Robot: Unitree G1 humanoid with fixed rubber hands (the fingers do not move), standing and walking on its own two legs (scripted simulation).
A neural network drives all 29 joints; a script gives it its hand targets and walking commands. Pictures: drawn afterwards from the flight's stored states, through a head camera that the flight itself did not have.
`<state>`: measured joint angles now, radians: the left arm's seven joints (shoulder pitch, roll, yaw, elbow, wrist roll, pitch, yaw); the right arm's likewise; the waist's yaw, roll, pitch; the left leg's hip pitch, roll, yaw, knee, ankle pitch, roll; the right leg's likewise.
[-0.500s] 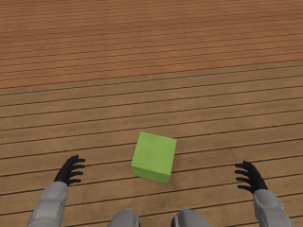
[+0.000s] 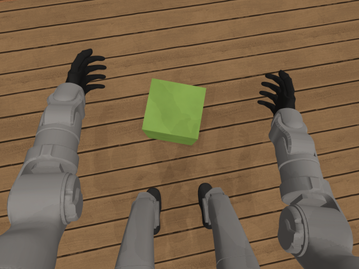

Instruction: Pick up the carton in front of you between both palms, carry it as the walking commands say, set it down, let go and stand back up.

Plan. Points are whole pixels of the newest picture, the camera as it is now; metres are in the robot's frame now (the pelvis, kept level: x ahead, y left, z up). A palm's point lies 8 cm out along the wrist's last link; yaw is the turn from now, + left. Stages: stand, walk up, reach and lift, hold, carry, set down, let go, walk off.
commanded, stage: reach and lift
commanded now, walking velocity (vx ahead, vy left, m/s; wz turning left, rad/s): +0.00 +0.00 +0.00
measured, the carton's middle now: (174, 115) +0.52 -0.01 -0.55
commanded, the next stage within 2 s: none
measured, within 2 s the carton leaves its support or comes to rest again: leaves its support in 1.96 s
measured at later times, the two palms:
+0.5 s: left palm (110, 71) +0.57 +0.17 -0.20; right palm (247, 95) +0.49 -0.20 -0.20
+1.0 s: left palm (127, 101) +0.56 +0.17 -0.42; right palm (226, 116) +0.48 -0.20 -0.42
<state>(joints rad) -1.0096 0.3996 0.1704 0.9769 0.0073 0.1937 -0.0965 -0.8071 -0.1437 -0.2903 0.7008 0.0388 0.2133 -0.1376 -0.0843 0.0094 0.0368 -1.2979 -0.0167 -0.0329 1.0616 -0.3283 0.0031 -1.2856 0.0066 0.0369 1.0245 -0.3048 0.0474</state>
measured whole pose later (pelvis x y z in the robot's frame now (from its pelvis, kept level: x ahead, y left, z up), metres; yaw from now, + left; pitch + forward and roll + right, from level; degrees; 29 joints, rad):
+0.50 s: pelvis +0.02 +0.00 -0.05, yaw -1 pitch +51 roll -4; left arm -1.34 0.34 0.31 1.07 0.20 0.15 -0.09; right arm -1.07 -0.01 -0.56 0.72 -0.13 0.13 -0.10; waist -0.10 0.02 -0.03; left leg -1.74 -0.04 -0.08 1.24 -0.39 0.00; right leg -1.71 0.01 0.02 1.19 -0.35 0.07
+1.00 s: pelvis -0.04 +0.00 -0.26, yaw -4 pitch +43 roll -6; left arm -1.64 0.55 -0.03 1.23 -0.13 0.15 -0.02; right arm -1.40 -0.17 -0.34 0.94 0.13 0.15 -0.19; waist -0.09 -0.02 0.28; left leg -2.26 -0.06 -0.09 2.05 -0.54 -0.02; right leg -2.22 0.06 0.02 1.98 -0.51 0.09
